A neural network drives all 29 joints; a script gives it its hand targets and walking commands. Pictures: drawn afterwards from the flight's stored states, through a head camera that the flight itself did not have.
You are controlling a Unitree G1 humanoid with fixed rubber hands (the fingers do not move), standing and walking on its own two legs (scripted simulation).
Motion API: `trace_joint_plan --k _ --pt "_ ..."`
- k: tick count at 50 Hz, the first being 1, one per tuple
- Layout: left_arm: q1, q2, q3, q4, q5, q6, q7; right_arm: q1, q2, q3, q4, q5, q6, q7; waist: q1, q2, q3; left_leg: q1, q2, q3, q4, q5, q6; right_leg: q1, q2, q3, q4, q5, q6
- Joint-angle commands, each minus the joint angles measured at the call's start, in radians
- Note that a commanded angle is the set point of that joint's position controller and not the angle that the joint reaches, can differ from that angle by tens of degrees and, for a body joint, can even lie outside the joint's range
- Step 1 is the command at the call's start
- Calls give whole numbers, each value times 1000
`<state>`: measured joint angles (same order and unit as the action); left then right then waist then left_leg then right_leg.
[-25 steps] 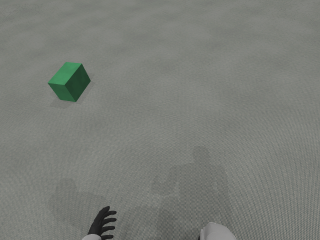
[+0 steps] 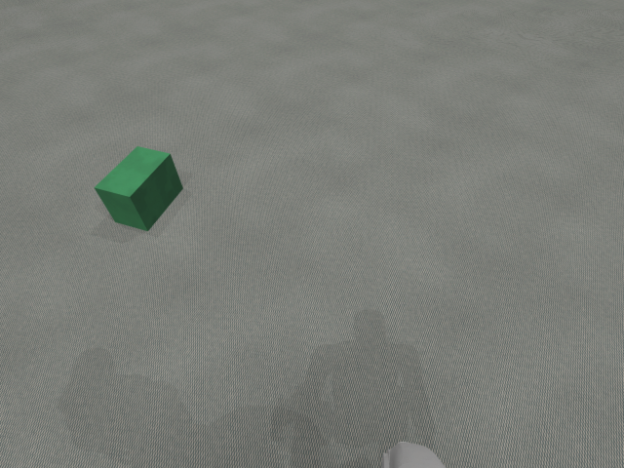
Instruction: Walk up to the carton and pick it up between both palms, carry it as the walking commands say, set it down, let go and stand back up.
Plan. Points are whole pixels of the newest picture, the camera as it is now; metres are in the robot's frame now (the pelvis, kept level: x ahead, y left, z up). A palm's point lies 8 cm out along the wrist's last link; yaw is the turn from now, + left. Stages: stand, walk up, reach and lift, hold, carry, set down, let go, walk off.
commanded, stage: walk up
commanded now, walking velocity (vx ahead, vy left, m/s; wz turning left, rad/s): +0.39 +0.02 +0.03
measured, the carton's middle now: (142, 188) +1.31 +0.78 -0.67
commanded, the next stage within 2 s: none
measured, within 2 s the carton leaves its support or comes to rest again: neither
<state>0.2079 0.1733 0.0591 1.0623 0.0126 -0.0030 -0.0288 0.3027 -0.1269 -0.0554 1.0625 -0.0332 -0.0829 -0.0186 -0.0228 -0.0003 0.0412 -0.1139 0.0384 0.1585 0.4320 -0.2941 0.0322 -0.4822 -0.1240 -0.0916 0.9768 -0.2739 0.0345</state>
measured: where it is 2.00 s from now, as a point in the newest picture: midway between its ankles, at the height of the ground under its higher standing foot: (283, 356)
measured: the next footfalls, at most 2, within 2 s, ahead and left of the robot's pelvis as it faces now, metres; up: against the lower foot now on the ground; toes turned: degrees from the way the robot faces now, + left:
right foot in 0.16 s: +0.22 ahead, -0.14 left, +0.00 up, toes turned -9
left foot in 0.56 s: +0.35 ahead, +0.13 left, +0.00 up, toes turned +13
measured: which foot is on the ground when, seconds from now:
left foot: down 0.00-0.18, up 0.20-0.54, down 0.56-0.90, up 0.92-1.00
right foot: up 0.00-0.14, down 0.16-0.58, up 0.60-0.86, down 0.88-1.00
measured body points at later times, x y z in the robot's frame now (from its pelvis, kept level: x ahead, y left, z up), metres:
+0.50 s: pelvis +0.21 -0.02 -0.01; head +0.23 -0.01 +0.44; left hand +0.18 +0.21 -0.17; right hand +0.29 -0.25 -0.15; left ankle +0.26 +0.12 -0.72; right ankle +0.18 -0.13 -0.74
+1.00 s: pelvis +0.42 +0.01 -0.02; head +0.43 -0.03 +0.43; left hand +0.55 +0.26 -0.12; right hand +0.39 -0.22 -0.20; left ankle +0.33 +0.12 -0.68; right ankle +0.45 -0.09 -0.74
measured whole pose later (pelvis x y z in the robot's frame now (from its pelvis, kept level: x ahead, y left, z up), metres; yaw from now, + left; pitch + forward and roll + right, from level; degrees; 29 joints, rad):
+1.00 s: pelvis +0.42 +0.01 -0.02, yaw +4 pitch -1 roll +2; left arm 0.11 0.18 0.03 0.91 0.03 -0.04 0.04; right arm 0.35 -0.20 -0.05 1.13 -0.02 0.02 0.00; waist -0.03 0.08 0.03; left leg -0.31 0.02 0.09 1.05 -0.48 0.00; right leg -0.32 -0.10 -0.18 0.65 -0.32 -0.03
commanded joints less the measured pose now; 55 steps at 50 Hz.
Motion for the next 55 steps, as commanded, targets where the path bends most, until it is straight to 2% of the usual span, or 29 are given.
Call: trace_joint_plan --k 1,4,6,7,8,10,11,13,15,17,23,26,27,28,29,31,33,36,40,42,43,44,45,46,48,49,51,52,55 --pt "-126 36 14 -128 -1 -13 5 124 -131 -9 35 5 -10 -3 -25 119 116 -11 237 -178 -273 176 98 -44 7 -31 -228 30 7" --pt "-133 36 11 -150 1 -21 18 123 -141 -10 62 5 4 -5 -12 133 99 -56 206 -155 -181 358 91 108 42 -52 -348 -7 -8" --pt "23 67 25 -116 10 -36 40 99 -123 -1 64 23 16 -10 60 47 3 -195 125 -119 54 501 46 433 47 -34 -464 187 -26" --pt "193 176 50 -93 24 -45 62 67 -97 8 21 41 18 -12 133 -130 -150 -369 51 -89 322 276 -3 694 -169 159 -488 399 -77" --pt "319 273 58 -77 23 -38 74 67 -50 19 -8 57 22 -17 168 -393 -278 -464 -49 -47 627 -340 -12 792 -454 413 -597 629 -178" --pt "262 226 41 -43 5 -26 72 100 -72 1 23 25 38 1 127 -310 -169 -461 24 -147 802 -245 -23 576 -356 394 -683 170 -224" --pt "227 215 43 -43 9 -28 62 66 -96 -2 11 8 38 24 119 -258 -123 -522 69 -174 784 -147 -17 532 -280 409 -753 -326 -186" --pt "87 189 16 -73 2 -40 64 50 -37 -11 -9 -4 43 42 50 -201 -36 -486 114 -163 763 -48 -31 388 -254 293 -804 -245 -150" --pt "95 154 -1 -59 7 -67 62 89 -31 -18 15 -9 47 37 41 -127 -20 -458 113 -137 740 -1 -34 385 -239 196 -792 74 -185" --pt "107 139 -4 -47 16 -82 57 57 -30 -20 5 -10 55 37 35 -81 -2 -455 121 -127 671 -11 -35 367 -237 148 -796 130 -194" --pt "102 141 6 -21 13 -72 46 -114 -38 6 -102 -1 49 54 9 -118 72 -261 89 -66 239 -105 -52 193 -136 67 -824 -125 -174" --pt "90 120 -10 -33 0 -65 32 -8 -101 -28 -74 -21 35 43 -57 57 -8 24 70 -30 138 19 -39 59 -112 61 -634 -186 -135" --pt "67 76 -22 -62 -6 -63 23 107 -184 -61 -45 -26 28 30 -116 249 -73 203 182 -208 15 -114 17 -72 -36 6 -383 -163 -85" --pt "12 23 -31 -119 -11 -61 17 235 -288 -90 -38 -30 21 13 -175 479 -112 297 433 -502 -245 -385 80 -235 76 -74 -28 -277 -26" --pt "-60 33 -21 -162 5 -47 27 212 -319 -93 -36 -19 28 4 -159 452 -42 204 457 -540 -326 -470 133 -306 28 2 115 -238 -13" --pt "-57 89 4 -171 -3 -42 22 126 -195 -53 -39 -18 33 5 -100 328 43 72 322 -358 -205 100 129 -236 12 33 103 -148 -9" --pt "14 88 10 -133 -4 -41 28 84 -153 -36 -38 -13 19 -4 -45 201 -31 96 292 -237 -113 550 137 -125 -3 22 43 -158 -13" --pt "32 65 2 -122 3 -22 23 78 -185 -41 -31 -9 11 1 -31 147 -64 127 314 -216 -193 261 155 -118 -25 1 -12 -143 -17" --pt "-25 58 -3 -144 -6 -16 34 11 -165 -22 -20 12 23 3 18 124 15 -77 209 -138 -155 305 123 101 23 -41 -308 -100 -21" --pt "106 75 3 -99 2 -19 40 -28 -177 -21 -16 25 30 7 100 34 -27 -203 146 -79 -10 203 97 361 55 -89 -456 44 -29" --pt "249 164 26 -66 20 -28 58 -61 -147 -5 -49 28 26 8 171 -135 -100 -373 48 -37 216 200 45 609 -55 67 -520 100 -49" --pt "388 301 48 -76 24 -28 84 -109 -109 6 -116 37 31 6 223 -426 -171 -532 -82 -12 543 -288 -9 710 -413 439 -702 308 -139" --pt "346 312 48 -71 4 -11 91 -114 -119 2 -111 37 52 3 198 -365 -141 -567 -46 -117 700 -303 -27 638 -438 498 -719 305 -206" --pt "262 263 34 -75 12 -11 89 -133 -127 -8 -121 30 60 9 160 -348 -74 -567 3 -129 785 -275 -33 550 -406 425 -701 286 -240" --pt "169 194 18 -90 20 -28 69 -104 -112 -1 -89 -3 62 36 112 -256 3 -573 72 -147 735 -127 -30 443 -272 314 -752 -68 -197" --pt "152 214 25 -108 14 -23 78 -123 -142 -26 -107 -6 72 41 92 -126 16 -545 65 -142 755 -46 -32 384 -294 334 -772 60 -183" --pt "127 234 21 -134 3 -30 107 -56 -137 -44 -95 5 105 39 27 -80 -11 -493 13 -165 847 -151 -43 417 -369 201 -606 1019 -202" --pt "69 224 7 -163 1 -33 101 -23 -126 -43 -78 13 112 38 -10 -128 -47 -481 26 -155 834 -133 -44 418 -343 107 -596 1006 -181" --pt "82 188 -11 -167 14 -37 83 -70 -100 -27 -90 7 113 55 13 -156 -37 -464 46 -114 648 15 -22 359 -236 39 -714 361 -149"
